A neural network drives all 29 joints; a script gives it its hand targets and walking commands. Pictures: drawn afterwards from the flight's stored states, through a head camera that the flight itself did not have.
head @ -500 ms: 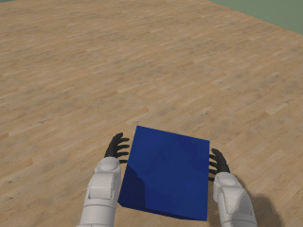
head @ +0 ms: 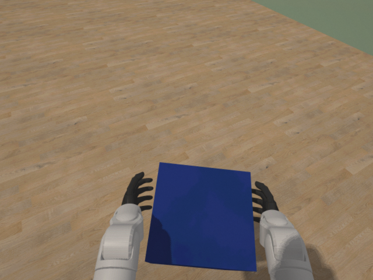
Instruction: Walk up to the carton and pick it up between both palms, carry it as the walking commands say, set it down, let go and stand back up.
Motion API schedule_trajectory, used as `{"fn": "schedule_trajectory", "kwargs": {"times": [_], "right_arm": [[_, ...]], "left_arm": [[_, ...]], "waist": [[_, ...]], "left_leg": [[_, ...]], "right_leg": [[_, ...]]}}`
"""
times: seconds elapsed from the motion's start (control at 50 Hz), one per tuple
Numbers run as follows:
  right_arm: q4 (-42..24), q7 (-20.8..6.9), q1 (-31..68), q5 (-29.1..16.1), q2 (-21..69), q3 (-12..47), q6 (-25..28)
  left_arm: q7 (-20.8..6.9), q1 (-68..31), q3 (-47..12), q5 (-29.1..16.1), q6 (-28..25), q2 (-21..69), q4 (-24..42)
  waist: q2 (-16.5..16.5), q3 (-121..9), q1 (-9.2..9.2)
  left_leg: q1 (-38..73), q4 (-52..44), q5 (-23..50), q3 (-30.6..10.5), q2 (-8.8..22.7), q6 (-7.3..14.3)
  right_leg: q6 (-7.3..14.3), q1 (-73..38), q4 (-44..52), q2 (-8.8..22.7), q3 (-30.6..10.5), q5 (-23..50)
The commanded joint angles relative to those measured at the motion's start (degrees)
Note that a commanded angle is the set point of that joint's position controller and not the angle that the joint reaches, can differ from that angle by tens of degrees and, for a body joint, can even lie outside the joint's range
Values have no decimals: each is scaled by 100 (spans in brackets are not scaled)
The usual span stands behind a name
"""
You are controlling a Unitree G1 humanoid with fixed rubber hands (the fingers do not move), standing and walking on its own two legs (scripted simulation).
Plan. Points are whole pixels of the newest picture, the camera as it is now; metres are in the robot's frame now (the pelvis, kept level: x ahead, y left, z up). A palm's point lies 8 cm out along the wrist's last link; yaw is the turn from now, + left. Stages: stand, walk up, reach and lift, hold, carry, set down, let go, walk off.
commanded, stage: carry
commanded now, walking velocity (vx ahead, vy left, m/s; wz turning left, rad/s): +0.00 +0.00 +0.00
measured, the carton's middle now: (195, 222) +0.30 +0.02 -0.09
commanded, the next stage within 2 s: none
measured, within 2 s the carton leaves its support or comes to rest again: neither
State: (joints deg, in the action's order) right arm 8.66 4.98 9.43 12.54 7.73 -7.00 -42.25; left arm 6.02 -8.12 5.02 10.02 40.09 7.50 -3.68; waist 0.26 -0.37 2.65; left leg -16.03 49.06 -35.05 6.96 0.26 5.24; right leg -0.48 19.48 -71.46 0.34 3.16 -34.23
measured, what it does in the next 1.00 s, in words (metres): walks ahead: right foot, then left foot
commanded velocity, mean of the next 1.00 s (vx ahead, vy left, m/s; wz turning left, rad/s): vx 0.00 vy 0.00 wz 0.00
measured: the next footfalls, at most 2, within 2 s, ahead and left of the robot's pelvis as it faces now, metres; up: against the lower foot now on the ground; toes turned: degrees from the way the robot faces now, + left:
right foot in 0.16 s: +0.20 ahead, -0.06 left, +0.00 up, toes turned -3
left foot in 0.38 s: +0.27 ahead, +0.14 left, +0.00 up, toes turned +6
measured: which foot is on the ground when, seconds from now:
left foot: down 0.00-0.16, up 0.18-0.36, down 0.38-0.68, up 0.70-0.86, down 0.88-1.00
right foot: up 0.00-0.14, down 0.16-0.40, up 0.42-0.66, down 0.68-0.90, up 0.92-1.00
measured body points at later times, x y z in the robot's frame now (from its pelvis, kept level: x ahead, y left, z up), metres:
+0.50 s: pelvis +0.29 +0.07 +0.02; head +0.32 +0.10 +0.47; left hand +0.58 +0.25 +0.03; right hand +0.60 -0.05 +0.03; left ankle +0.23 +0.13 -0.69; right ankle +0.18 -0.05 -0.63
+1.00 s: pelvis +0.56 +0.15 +0.02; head +0.60 +0.19 +0.47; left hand +0.85 +0.33 +0.03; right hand +0.87 +0.03 +0.03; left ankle +0.51 +0.22 -0.69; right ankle +0.44 +0.03 -0.63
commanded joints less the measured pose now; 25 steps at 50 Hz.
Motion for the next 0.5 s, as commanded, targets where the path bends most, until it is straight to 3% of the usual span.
{"fn": "schedule_trajectory", "kwargs": {"times": [0.0,0.02,0.04,0.06,0.08,0.1,0.12,0.14,0.16,0.18,0.2,0.22,0.24,0.26,0.28,0.3,0.32,0.34,0.36,0.38,0.4,0.42,0.44,0.46,0.48], "right_arm": [[-1363,-1545,2717,-1666,5147,3531,452],[-1450,-1534,2686,-1679,5095,3615,507],[-1804,-1483,3055,-1804,5031,3780,507],[-1976,-1508,3135,-1945,4989,3894,462],[-2376,-1529,3296,-2157,5029,4099,428],[-1864,-1558,3093,-2104,5036,4084,424],[-2282,-1529,3263,-2179,4989,4202,474],[-2290,-1534,3083,-2136,4894,4292,397],[-1800,-1603,3168,-1934,4720,3948,407],[-1950,-1634,3442,-1977,4655,4087,398],[-1739,-1706,3346,-2032,4767,4049,366],[-1556,-1719,3408,-2008,4777,3924,463],[-1291,-1729,3142,-1948,4921,3778,450],[-666,-1750,2615,-1702,4968,3410,436],[-1018,-1735,2835,-1811,4938,3548,546],[-1166,-1716,2727,-1735,4877,3468,589],[-1603,-1676,3044,-1819,4986,3632,629],[-1653,-1652,2838,-1851,5213,3713,610],[-1373,-1683,2691,-1650,5314,3394,594],[-1024,-1615,2317,-1478,4999,3134,522],[-1056,-1551,2111,-1339,4921,3021,551],[-997,-1518,1889,-1218,4837,2994,448],[-1510,-1531,2574,-1406,4956,3449,508],[-1363,-1492,2628,-1385,4905,3271,529],[-1265,-1498,2483,-1451,5113,3334,471]], "left_arm": [[-1726,-2731,-3745,-1768,-161,5539,541],[-1699,-2451,-3664,-1639,-190,5546,409],[-1678,-2560,-3590,-1712,-237,5444,569],[-1608,-2713,-3646,-1736,-245,5420,917],[-1588,-2619,-3705,-1780,-204,5304,1343],[-1576,-2467,-3530,-1591,-199,5328,882],[-1563,-2203,-3454,-1557,-162,5532,820],[-1546,-1589,-3285,-1425,-148,5346,776],[-1491,-1915,-3045,-1117,-175,5232,174],[-1500,-1578,-3026,-1075,-97,5316,-321],[-1484,-1698,-2956,-980,-101,5317,-209],[-1524,-2233,-3161,-1033,-214,5345,87],[-1539,-2736,-3478,-1256,-251,5607,440],[-1543,-3147,-3622,-1322,-292,5619,582],[-1572,-2718,-3748,-1430,-247,5795,384],[-1602,-2486,-3667,-1417,-247,5821,197],[-1639,-2550,-3774,-1527,-296,5846,578],[-1706,-2579,-3970,-1820,-278,6024,742],[-1682,-3364,-4084,-1849,-335,5838,1317],[-1682,-3636,-4158,-1859,-233,5273,1410],[-1764,-3318,-4118,-1820,-177,5409,1006],[-1789,-3217,-4125,-1841,-121,5295,867],[-1851,-3017,-4147,-1930,-122,5541,729],[-1839,-3042,-3961,-1888,-120,5566,345],[-1842,-3340,-4083,-1984,-184,5558,877]], "waist": [[-442,-1548,-508],[-578,-1493,-560],[-504,-1921,-554],[-658,-1808,-483],[-605,-1880,-369],[-548,-2196,-307],[-557,-2701,-143],[351,-3457,75],[1748,-3434,82],[1760,-3163,-25],[1219,-2735,-48],[826,-2130,55],[111,-1809,82],[68,-1983,130],[-219,-2303,121],[99,-2478,80],[488,-2705,9],[667,-2893,-109],[-6,-3454,-364],[-1210,-3563,-446],[-1900,-2994,-450],[-1664,-2516,-470],[-1027,-2227,-492],[-898,-2060,-542],[-1144,-1861,-566]], "left_leg": [[3306,-1630,10201,-2374,1484,373],[3838,-1356,10620,-2146,1258,330],[4134,-1194,10543,-1954,1250,347],[3879,-1239,11463,-1379,903,65],[2461,-1157,11201,-921,591,-146],[1985,-866,10928,-765,658,-344],[1533,47,9951,-667,700,-427],[300,1901,6658,-250,268,-755],[-1488,3246,567,-438,-700,-974],[-1379,3357,-16,-958,-494,-695],[-1574,3072,-141,-1193,-273,-644],[-2835,2942,-556,-1075,-144,-508],[-3030,2127,-1037,-1359,120,-404],[-3474,1942,-1006,-1264,57,-398],[-3076,1323,-764,-1103,86,-368],[-2849,-114,-24,-983,124,-341],[-1882,-1360,897,-764,57,-292],[-760,-1816,2025,-343,-169,-375],[979,-2402,4058,-441,147,-191],[1909,-1773,8290,-1582,1129,518],[2614,-1501,11947,-2249,1927,1108],[3028,-1470,12281,-2252,1859,1003],[2973,-1545,11344,-2248,1851,831],[3658,-1474,11147,-2264,1646,571],[3672,-1479,11311,-2261,1456,449]], "right_leg": [[240,3171,-337,-19,-165,-203],[213,3819,-192,-149,189,-379],[237,3666,863,-227,239,-172],[325,3039,1673,-569,812,352],[342,1284,3013,-853,1066,1441],[323,190,3157,-962,1266,2117],[438,-813,3934,-538,758,3412],[1310,-2660,3725,855,-838,7707],[2292,-4120,3490,2003,-2406,11841],[2349,-3290,3571,2199,-2621,11504],[2267,-2972,3698,2233,-2784,10535],[2075,-3378,3829,2061,-2815,9776],[1868,-3006,3733,1960,-2862,8916],[1896,-3668,3567,1942,-2812,9075],[1595,-3551,3483,1868,-2335,9032],[1190,-3785,3318,1570,-1801,8837],[893,-3428,3329,1342,-1195,8543],[582,-2833,3273,1142,-673,8253],[309,-1886,2346,966,-163,6660],[-110,-711,1474,469,105,3850],[-259,644,538,-414,217,197],[-98,1629,143,-440,129,-221],[-5,2012,257,-286,-75,-240],[-1,3003,295,-292,77,-330],[117,3302,255,-284,131,-293]]}}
